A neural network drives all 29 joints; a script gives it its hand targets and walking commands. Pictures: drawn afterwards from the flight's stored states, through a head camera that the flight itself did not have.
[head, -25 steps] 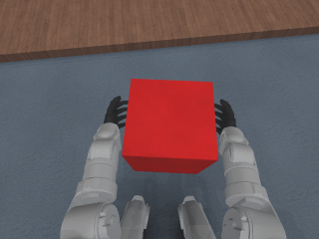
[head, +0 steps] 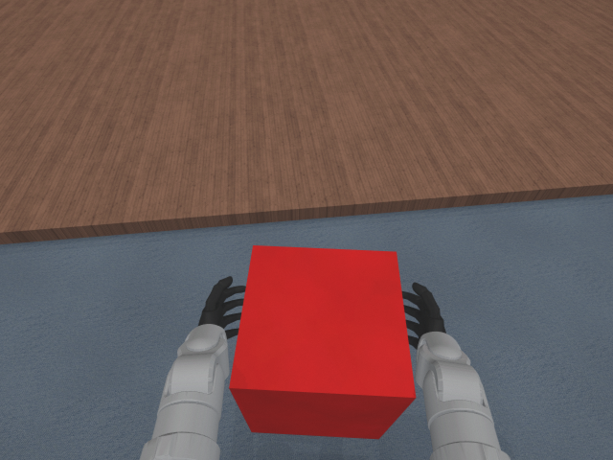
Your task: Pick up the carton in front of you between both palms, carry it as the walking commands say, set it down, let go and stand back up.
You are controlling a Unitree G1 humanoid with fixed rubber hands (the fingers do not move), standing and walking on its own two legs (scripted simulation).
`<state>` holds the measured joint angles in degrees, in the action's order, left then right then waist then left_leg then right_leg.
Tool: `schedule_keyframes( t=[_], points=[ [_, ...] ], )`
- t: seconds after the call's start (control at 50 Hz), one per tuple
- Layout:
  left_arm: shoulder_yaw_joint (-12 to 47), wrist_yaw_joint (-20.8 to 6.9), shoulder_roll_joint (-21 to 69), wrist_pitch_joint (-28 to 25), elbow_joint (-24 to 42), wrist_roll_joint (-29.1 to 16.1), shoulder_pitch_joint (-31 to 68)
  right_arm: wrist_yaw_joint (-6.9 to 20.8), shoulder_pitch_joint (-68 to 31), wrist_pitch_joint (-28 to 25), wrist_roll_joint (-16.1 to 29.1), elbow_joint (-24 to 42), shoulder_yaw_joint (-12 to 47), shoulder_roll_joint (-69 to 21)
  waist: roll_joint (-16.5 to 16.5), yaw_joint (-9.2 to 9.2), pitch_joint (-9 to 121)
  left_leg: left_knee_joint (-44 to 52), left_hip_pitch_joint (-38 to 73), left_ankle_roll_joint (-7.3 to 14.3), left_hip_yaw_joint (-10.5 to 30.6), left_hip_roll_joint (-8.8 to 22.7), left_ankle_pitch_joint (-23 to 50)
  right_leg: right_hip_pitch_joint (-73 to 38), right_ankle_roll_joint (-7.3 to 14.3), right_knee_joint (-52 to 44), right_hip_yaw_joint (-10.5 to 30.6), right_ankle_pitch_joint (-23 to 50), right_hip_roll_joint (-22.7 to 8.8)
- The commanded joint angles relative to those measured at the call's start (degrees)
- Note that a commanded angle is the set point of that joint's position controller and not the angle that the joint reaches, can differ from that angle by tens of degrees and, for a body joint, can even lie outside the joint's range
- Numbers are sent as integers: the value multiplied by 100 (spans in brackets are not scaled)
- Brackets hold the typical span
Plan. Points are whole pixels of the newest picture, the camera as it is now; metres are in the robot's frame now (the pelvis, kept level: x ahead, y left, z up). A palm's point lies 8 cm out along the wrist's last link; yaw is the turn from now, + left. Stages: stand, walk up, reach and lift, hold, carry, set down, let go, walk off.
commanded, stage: reach and lift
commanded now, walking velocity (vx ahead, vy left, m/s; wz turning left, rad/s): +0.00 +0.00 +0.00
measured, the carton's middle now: (319, 347) +0.32 +0.00 -0.08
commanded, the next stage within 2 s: hold in 1.16 s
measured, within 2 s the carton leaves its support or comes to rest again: neither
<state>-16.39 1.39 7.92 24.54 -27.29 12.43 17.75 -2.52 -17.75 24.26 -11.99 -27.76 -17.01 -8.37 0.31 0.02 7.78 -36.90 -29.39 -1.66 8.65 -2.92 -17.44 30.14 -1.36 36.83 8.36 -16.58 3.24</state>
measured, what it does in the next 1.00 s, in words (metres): stands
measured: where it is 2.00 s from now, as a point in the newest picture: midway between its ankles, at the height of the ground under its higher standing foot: outside the picture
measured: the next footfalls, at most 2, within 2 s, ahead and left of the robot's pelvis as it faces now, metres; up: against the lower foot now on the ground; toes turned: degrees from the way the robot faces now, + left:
none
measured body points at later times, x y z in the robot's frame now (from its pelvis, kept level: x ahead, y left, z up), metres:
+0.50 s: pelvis -0.02 +0.00 +0.02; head -0.03 +0.01 +0.46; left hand +0.30 +0.15 +0.03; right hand +0.30 -0.15 +0.03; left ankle +0.01 +0.14 -0.72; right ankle +0.02 -0.13 -0.72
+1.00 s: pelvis +0.00 +0.00 +0.02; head -0.02 +0.00 +0.47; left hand +0.30 +0.15 +0.04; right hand +0.30 -0.15 +0.04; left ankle +0.01 +0.14 -0.72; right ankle +0.02 -0.13 -0.72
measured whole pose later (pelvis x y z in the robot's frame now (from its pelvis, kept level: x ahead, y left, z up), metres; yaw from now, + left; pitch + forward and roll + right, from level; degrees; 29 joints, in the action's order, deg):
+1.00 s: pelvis +0.00 +0.00 +0.02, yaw +0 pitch -4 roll +0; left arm -13.2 -0.6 8.6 38.7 -16.9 15.8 14.7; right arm -0.4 -14.8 38.6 -15.4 -17.4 -13.6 -8.6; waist 0.5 0.0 0.0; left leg -21.8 -5.5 -1.2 8.7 -1.7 -12.1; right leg 6.0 -0.9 21.6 7.6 -11.4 1.9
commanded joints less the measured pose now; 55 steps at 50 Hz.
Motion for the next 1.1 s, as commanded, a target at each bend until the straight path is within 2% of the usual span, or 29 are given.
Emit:
schedule_keyframes(
  t=[0.0, 0.06, 0.12, 0.18, 0.24, 0.34, 0.52, 0.66, 0.8, 0.94, 1.08],
  points=[
    [3600, -1370, 5656, 377, 378, -996, 2223, 1464, -2253, 436, 1069, 264, 3647, -5773, -40, -8, 1569, 1060, 1907, 16, -358, -313, 2110, -2146, -21, -1047, -391, 2059, 280],
    [3586, -1398, 5572, 651, 543, -987, 2100, 1513, -2143, 698, 1055, 398, 3610, -5659, -74, -11, 1026, 1294, 2023, 19, -376, -277, 1817, -2248, -3, -1288, -413, 1728, 237],
    [3392, -1449, 5472, 845, 509, -917, 2174, 1569, -2216, 884, 940, 306, 3331, -5524, -97, -27, 409, 1475, 1945, 56, -395, -235, 1171, -2138, 38, -1462, -466, 1078, 196],
    [3184, -1511, 5490, 893, 372, -868, 2532, 1629, -2521, 931, 836, 157, 3066, -5514, -92, -41, 61, 1542, 1847, 86, -437, -198, 554, -2018, 84, -1508, -493, 498, 172],
    [3181, -1556, 5629, 857, 340, -929, 3055, 1693, -2941, 893, 833, 115, 2988, -5599, -92, -45, 175, 1504, 1859, 105, -475, -180, 295, -2015, 115, -1428, -519, 309, 171],
    [3359, -1582, 5850, 862, 410, -1023, 3423, 1746, -3351, 873, 952, 332, 3214, -5758, -78, -21, 744, 1413, 2079, 81, -482, -177, 522, -2215, 129, -1336, -547, 504, 207],
    [3054, -1543, 5680, 1000, 284, -833, 3081, 1711, -3214, 1017, 894, 343, 3135, -5636, -24, 64, 705, 1540, 2302, 81, -520, -230, 871, -2361, 52, -1510, -547, 759, 209],
    [3185, -1544, 5504, 1091, 665, -902, 2808, 1633, -2817, 1139, 935, 634, 3269, -5601, 61, 40, 745, 1611, 2523, 66, -534, -286, 1556, -2669, -23, -1624, -513, 1543, 205],
    [3377, -1542, 5398, 1173, 1039, -1004, 2517, 1559, -2470, 1238, 1015, 1049, 3421, -5531, 65, -10, 765, 1679, 2653, 59, -516, -330, 1859, -2905, -58, -1689, -482, 2008, 207],
    [3483, -1509, 5349, 1248, 1299, -1056, 2390, 1572, -2307, 1323, 1054, 1224, 3469, -5454, 12, -3, 718, 1744, 2714, 50, -486, -327, 1943, -2971, -37, -1725, -490, 2031, 235],
    [3522, -1467, 5388, 1348, 1383, -1080, 2416, 1623, -2406, 1389, 1075, 1301, 3483, -5347, -61, 21, 619, 1782, 2757, 31, -478, -301, 1835, -2886, -3, -1754, -515, 1749, 263]
  ],
)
